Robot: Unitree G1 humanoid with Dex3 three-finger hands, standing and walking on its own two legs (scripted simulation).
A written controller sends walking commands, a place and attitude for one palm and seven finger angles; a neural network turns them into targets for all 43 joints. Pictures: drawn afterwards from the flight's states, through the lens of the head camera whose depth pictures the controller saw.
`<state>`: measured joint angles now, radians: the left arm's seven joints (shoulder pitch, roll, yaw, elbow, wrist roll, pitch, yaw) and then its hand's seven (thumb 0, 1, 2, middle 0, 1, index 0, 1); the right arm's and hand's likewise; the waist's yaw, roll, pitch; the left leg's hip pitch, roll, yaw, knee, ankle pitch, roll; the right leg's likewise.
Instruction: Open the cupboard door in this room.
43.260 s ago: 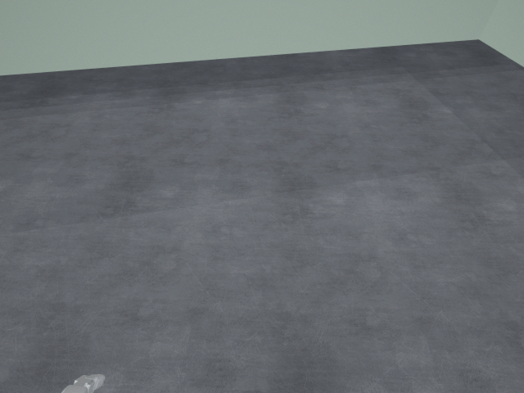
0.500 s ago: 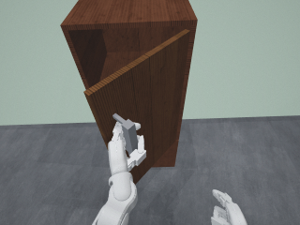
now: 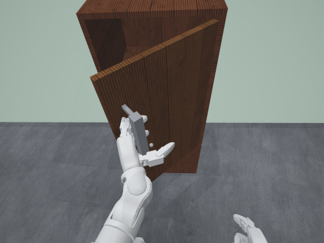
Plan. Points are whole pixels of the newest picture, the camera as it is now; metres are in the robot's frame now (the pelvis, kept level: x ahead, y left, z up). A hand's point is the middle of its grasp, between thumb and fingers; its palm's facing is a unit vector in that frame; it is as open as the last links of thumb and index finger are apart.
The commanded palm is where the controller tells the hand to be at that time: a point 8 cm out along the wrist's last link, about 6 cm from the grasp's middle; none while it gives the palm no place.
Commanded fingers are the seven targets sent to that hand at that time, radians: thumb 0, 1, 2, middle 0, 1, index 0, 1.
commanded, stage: open thumb and fingers to let go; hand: left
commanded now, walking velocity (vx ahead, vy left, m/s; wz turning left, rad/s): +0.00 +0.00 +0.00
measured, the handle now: (135, 131) +0.38 +0.08 +0.07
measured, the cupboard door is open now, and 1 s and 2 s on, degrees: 42 47 47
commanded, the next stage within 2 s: slide the hand sideways off the handle in 0.40 s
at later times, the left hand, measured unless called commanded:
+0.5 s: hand (151, 145) +0.33 +0.04 +0.07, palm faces +0.29 -0.96 -0.04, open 14.7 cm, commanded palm +0.29 +0.07 +0.07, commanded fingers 0.00 -0.50 0.30 -0.15 -0.30 -0.15 -0.30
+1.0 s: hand (150, 165) +0.28 +0.04 +0.07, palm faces -0.12 -0.99 +0.02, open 16.2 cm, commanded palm +0.25 +0.10 +0.07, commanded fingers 0.00 -0.50 0.30 -0.15 -0.30 -0.15 -0.30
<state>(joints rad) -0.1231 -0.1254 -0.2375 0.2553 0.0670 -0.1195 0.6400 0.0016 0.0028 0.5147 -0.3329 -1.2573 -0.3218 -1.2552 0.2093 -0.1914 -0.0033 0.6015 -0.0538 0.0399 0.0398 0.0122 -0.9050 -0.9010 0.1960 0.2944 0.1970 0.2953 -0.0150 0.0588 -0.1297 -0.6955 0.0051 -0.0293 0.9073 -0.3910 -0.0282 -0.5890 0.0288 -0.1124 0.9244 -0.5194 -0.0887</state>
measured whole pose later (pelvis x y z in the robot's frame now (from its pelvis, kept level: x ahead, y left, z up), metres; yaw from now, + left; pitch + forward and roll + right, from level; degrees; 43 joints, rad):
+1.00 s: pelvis +0.00 +0.03 +0.00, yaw -3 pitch +9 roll +0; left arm 0.06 -0.04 -0.28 0.15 0.02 -0.29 0.25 -0.02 -0.50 0.30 -0.17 -0.33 -0.17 -0.31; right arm 0.28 -0.21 0.01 0.49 -0.01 0.05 0.05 0.01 -0.90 -0.90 0.20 0.29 0.20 0.30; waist -0.03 0.03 -0.11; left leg -0.67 0.01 0.04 0.91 -0.40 0.02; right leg -0.58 0.03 -0.04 0.92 -0.50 -0.04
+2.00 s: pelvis +0.00 +0.02 +0.00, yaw -2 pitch +9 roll +0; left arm 0.49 0.14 -0.08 -0.28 -0.13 -0.27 -0.01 -0.02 -0.50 0.30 -0.15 -0.30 -0.16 -0.30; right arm 0.28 -0.22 0.02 0.42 0.02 -0.03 -0.02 0.02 -0.90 -0.90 0.20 0.29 0.20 0.30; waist -0.01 0.06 -0.12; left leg -0.68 0.01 0.00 0.96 -0.43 0.00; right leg -0.57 0.03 -0.08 0.95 -0.53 -0.06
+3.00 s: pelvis +0.02 +0.05 +0.05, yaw -3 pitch -3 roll -1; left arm 0.50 0.35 0.31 -0.43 -0.07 -0.07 0.12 0.00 0.60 0.77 -0.19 -0.31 -0.20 -0.30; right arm 0.20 -0.23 0.04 0.60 0.01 -0.07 -0.07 0.01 -0.90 -0.90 0.20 0.29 0.20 0.30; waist 0.06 0.06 0.00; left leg -0.17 -0.03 0.03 0.45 -0.23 0.05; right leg -0.05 0.01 -0.04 0.39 -0.29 -0.01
